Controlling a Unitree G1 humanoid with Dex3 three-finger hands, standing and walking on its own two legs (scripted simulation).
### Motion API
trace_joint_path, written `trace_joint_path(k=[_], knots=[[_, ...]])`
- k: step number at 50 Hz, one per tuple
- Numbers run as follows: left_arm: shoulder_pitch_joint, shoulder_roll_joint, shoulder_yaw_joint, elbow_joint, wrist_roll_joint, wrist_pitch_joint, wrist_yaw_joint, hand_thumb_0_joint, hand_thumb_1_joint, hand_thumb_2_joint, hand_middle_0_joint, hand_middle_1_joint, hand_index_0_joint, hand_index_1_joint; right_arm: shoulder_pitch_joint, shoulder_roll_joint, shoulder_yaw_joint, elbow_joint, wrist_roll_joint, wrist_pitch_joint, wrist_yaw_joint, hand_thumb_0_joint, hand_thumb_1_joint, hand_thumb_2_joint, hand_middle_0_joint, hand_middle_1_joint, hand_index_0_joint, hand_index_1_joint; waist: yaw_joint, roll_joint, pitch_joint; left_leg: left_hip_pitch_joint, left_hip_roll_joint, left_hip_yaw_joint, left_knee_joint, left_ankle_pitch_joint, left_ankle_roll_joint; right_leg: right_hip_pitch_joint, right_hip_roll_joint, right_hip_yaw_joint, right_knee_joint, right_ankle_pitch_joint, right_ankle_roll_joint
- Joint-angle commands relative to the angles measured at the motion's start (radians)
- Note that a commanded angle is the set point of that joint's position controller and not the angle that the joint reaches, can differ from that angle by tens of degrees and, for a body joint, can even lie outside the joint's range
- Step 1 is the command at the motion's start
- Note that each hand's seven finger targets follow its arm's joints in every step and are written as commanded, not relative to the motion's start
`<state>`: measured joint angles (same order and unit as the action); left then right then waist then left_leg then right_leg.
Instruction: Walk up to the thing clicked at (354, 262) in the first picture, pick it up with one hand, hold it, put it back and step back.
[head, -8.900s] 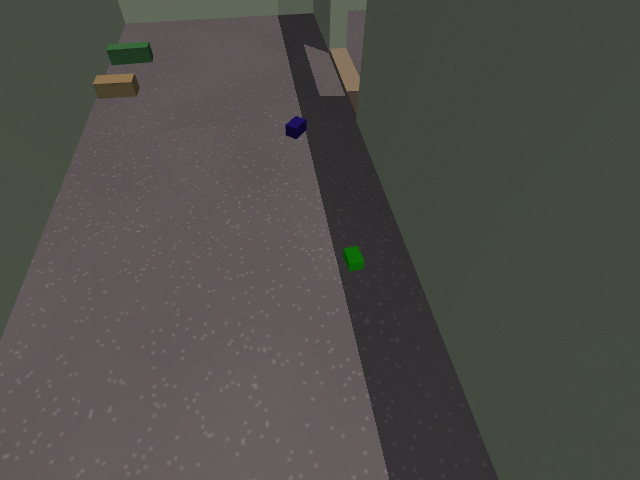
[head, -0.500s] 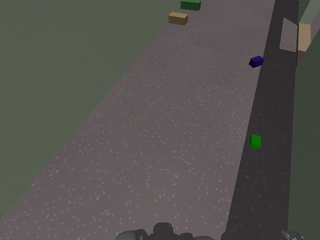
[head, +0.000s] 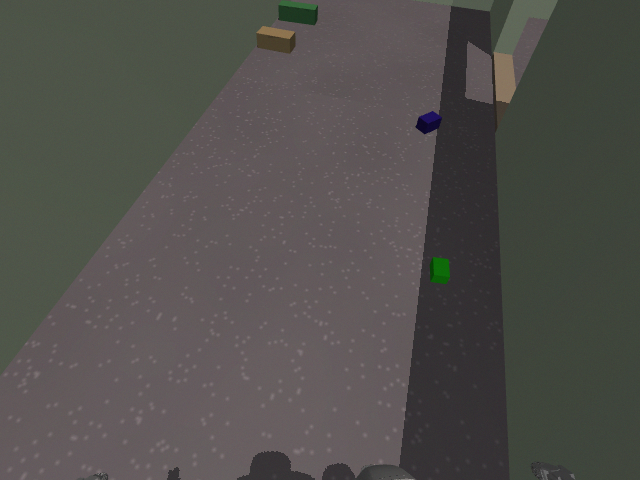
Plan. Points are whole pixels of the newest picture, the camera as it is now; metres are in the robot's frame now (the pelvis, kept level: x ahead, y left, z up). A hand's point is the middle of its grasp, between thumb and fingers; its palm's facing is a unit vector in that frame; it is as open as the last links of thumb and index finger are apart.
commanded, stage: walk up
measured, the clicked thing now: (439, 270) +0.87 -0.50 -0.73
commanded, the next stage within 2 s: stand in 0.72 s
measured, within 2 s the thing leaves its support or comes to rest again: neither
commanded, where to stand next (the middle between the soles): +0.07 +0.03 m, yaw -3 degrees
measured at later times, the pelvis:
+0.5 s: pelvis +0.00 +0.00 +0.01, yaw -4 degrees
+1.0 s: pelvis +0.00 +0.01 +0.03, yaw -3 degrees
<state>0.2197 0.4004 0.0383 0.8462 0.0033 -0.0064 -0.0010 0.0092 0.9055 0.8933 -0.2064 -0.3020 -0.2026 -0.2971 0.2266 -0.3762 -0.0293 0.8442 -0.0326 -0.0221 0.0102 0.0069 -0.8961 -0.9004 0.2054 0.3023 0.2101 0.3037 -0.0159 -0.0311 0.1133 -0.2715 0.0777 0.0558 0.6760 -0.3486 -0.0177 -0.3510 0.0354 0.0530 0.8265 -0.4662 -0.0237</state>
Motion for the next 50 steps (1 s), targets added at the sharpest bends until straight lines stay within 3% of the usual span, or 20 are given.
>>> trace_joint_path(k=[1,2,3,4,5,6,7,9,12,13,14,15,17,19,24,34,36,41,45,50], knots=[[0.108,0.161,0.054,0.000,0.005,-0.044,0.021,0.000,0.900,0.900,-0.200,-0.300,-0.200,-0.300,-0.081,-0.248,-0.065,-0.083,0.017,0.006,-0.008,0.000,-0.900,-0.900,0.200,0.300,0.200,0.300,0.045,0.247,-0.121,0.005,0.128,-0.110,-0.076,0.342,0.152,0.158,0.031,-0.084,-0.306,0.220,-0.007],[0.104,0.182,0.063,0.011,0.013,-0.051,0.027,0.000,0.900,0.900,-0.200,-0.300,-0.200,-0.300,-0.064,-0.216,-0.056,-0.081,0.021,0.013,-0.006,0.000,-0.900,-0.900,0.200,0.300,0.200,0.300,0.044,0.197,-0.134,-0.050,0.112,-0.097,-0.019,0.289,0.124,0.234,0.014,-0.024,-0.360,0.257,-0.017],[0.095,0.227,0.075,0.011,0.022,-0.060,0.032,0.000,0.900,0.900,-0.200,-0.300,-0.200,-0.300,-0.045,-0.172,-0.043,-0.083,0.027,0.017,-0.006,0.000,-0.900,-0.900,0.200,0.300,0.200,0.300,0.039,0.057,-0.146,-0.151,0.062,-0.071,0.072,0.137,0.081,0.296,-0.083,0.167,-0.371,0.296,-0.044],[0.051,0.273,0.076,-0.007,0.030,-0.071,0.035,0.000,0.900,0.900,-0.200,-0.300,-0.200,-0.300,-0.047,-0.135,-0.028,-0.092,0.029,0.023,-0.004,0.000,-0.900,-0.900,0.200,0.300,0.200,0.300,0.020,-0.054,-0.124,-0.229,-0.007,-0.035,0.148,-0.089,0.033,0.240,-0.280,0.469,-0.459,0.220,-0.125],[-0.003,0.316,0.075,-0.013,0.024,-0.066,0.034,0.000,0.900,0.900,-0.200,-0.300,-0.200,-0.300,-0.070,-0.192,-0.050,-0.066,0.025,0.032,-0.016,0.000,-0.900,-0.900,0.200,0.300,0.200,0.300,0.028,-0.067,-0.095,-0.124,-0.006,-0.092,0.218,-0.254,0.041,0.058,-0.363,0.535,-0.463,0.184,-0.234],[-0.043,0.295,0.070,-0.018,0.021,-0.062,0.032,0.000,0.900,0.900,-0.200,-0.300,-0.200,-0.300,-0.052,-0.210,-0.060,-0.045,0.019,0.032,-0.015,0.000,-0.900,-0.900,0.200,0.300,0.200,0.300,0.008,-0.055,-0.058,-0.050,0.012,-0.106,0.224,-0.229,0.043,-0.049,-0.347,0.501,-0.461,0.146,-0.239],[-0.069,0.261,0.062,-0.015,0.018,-0.061,0.028,0.000,0.900,0.900,-0.200,-0.300,-0.200,-0.300,-0.038,-0.213,-0.061,-0.027,0.024,0.027,-0.011,0.000,-0.900,-0.900,0.200,0.300,0.200,0.300,-0.007,-0.049,-0.042,-0.051,0.011,-0.107,0.173,-0.223,0.052,-0.049,-0.298,0.420,-0.460,0.129,-0.201],[-0.074,0.235,0.054,0.003,0.020,-0.066,0.028,0.000,0.900,0.900,-0.200,-0.300,-0.200,-0.300,-0.032,-0.191,-0.052,0.002,0.033,0.018,-0.003,0.000,-0.900,-0.900,0.200,0.300,0.200,0.300,-0.009,-0.096,-0.067,-0.075,0.000,-0.085,0.065,-0.135,0.061,0.059,-0.225,0.314,-0.428,0.204,-0.140],[-0.108,0.213,0.041,0.013,0.007,-0.056,0.021,0.000,0.900,0.900,-0.200,-0.300,-0.200,-0.300,0.020,-0.189,-0.051,0.049,0.019,0.002,-0.007,0.000,-0.900,-0.900,0.200,0.300,0.200,0.300,-0.026,-0.092,-0.119,0.109,-0.010,-0.078,-0.152,0.082,0.061,-0.012,-0.165,0.215,-0.344,0.293,-0.084],[-0.101,0.181,0.031,0.012,0.004,-0.053,0.019,0.000,0.900,0.900,-0.200,-0.300,-0.200,-0.300,0.013,-0.211,-0.056,0.049,0.012,-0.005,-0.011,0.000,-0.900,-0.900,0.200,0.300,0.200,0.300,-0.026,-0.046,-0.142,0.150,0.048,-0.159,-0.225,0.108,0.080,-0.033,-0.140,0.183,-0.295,0.327,-0.053],[-0.090,0.155,0.024,0.026,-0.005,-0.050,0.016,0.000,0.900,0.900,-0.200,-0.300,-0.200,-0.300,-0.037,-0.240,-0.058,0.044,0.011,-0.013,-0.010,0.000,-0.900,-0.900,0.200,0.300,0.200,0.300,0.003,0.015,-0.141,0.097,0.106,-0.248,-0.285,0.080,0.108,0.002,-0.078,0.125,-0.258,0.286,-0.024],[-0.062,0.156,0.025,0.053,-0.008,-0.047,0.016,0.000,0.900,0.900,-0.200,-0.300,-0.200,-0.300,-0.095,-0.258,-0.055,0.042,0.016,-0.015,-0.004,0.000,-0.900,-0.900,0.200,0.300,0.200,0.300,0.032,0.037,-0.131,0.021,0.144,-0.278,-0.302,-0.015,0.140,0.068,-0.038,0.080,-0.260,0.167,-0.013],[-0.063,0.177,0.031,0.087,0.003,-0.052,0.018,0.000,0.900,0.900,-0.200,-0.300,-0.200,-0.300,-0.132,-0.230,-0.042,0.064,0.018,-0.006,0.002,0.000,-0.900,-0.900,0.200,0.300,0.200,0.300,0.048,0.020,-0.099,-0.055,0.100,-0.191,-0.275,-0.056,0.112,0.162,-0.068,0.122,-0.348,0.147,-0.027],[-0.096,0.197,0.032,0.097,0.002,-0.059,0.013,0.000,0.900,0.900,-0.200,-0.300,-0.200,-0.300,-0.105,-0.203,-0.031,0.083,0.020,-0.006,0.003,0.000,-0.900,-0.900,0.200,0.300,0.200,0.300,0.020,0.009,-0.090,0.003,0.025,-0.110,-0.238,-0.018,0.073,0.108,-0.124,0.204,-0.390,0.202,-0.050],[-0.132,0.174,0.018,0.140,-0.005,-0.054,0.014,0.000,0.900,0.900,-0.200,-0.300,-0.200,-0.300,-0.121,-0.207,-0.026,0.130,0.024,-0.013,0.003,0.000,-0.900,-0.900,0.200,0.300,0.200,0.300,0.021,0.041,-0.096,0.047,0.062,-0.135,-0.304,0.068,0.080,0.131,-0.092,0.137,-0.389,0.322,-0.027],[-0.180,0.163,0.007,0.194,-0.006,-0.048,0.015,0.000,0.900,0.900,-0.200,-0.300,-0.200,-0.300,-0.137,-0.195,-0.027,0.187,0.025,-0.009,-0.003,0.000,-0.900,-0.900,0.200,0.300,0.200,0.300,0.008,0.026,-0.139,0.145,0.057,-0.084,-0.334,0.183,0.062,0.170,-0.117,0.143,-0.433,0.462,-0.014],[-0.182,0.160,0.001,0.214,-0.003,-0.042,0.011,0.000,0.900,0.900,-0.200,-0.300,-0.200,-0.300,-0.149,-0.186,-0.020,0.195,0.026,-0.013,-0.007,0.000,-0.900,-0.900,0.200,0.300,0.200,0.300,0.006,0.033,-0.136,0.130,0.067,-0.122,-0.376,0.233,0.052,0.200,-0.125,0.113,-0.442,0.509,0.000],[-0.188,0.160,-0.001,0.234,-0.001,-0.033,0.007,0.000,0.900,0.900,-0.200,-0.300,-0.200,-0.300,-0.177,-0.193,-0.022,0.212,0.025,-0.017,-0.013,0.000,-0.900,-0.900,0.200,0.300,0.200,0.300,0.011,0.044,-0.128,0.154,0.063,-0.116,-0.401,0.218,0.039,0.204,-0.128,0.108,-0.486,0.462,0.007],[-0.193,0.159,0.000,0.241,0.000,-0.037,0.009,0.000,0.900,0.900,-0.200,-0.300,-0.200,-0.300,-0.170,-0.193,-0.023,0.225,0.025,-0.017,-0.014,0.000,-0.900,-0.900,0.200,0.300,0.200,0.300,0.005,0.035,-0.171,0.190,0.067,-0.107,-0.389,0.309,0.036,0.243,-0.142,0.102,-0.489,0.554,0.008],[-0.197,0.159,-0.002,0.247,0.003,-0.034,0.010,0.000,0.900,0.900,-0.200,-0.300,-0.200,-0.300,-0.182,-0.189,-0.022,0.233,0.025,-0.013,-0.014,0.000,-0.900,-0.900,0.200,0.300,0.200,0.300,0.004,0.035,-0.148,0.186,0.063,-0.109,-0.408,0.232,0.033,0.217,-0.141,0.099,-0.517,0.481,0.011]])
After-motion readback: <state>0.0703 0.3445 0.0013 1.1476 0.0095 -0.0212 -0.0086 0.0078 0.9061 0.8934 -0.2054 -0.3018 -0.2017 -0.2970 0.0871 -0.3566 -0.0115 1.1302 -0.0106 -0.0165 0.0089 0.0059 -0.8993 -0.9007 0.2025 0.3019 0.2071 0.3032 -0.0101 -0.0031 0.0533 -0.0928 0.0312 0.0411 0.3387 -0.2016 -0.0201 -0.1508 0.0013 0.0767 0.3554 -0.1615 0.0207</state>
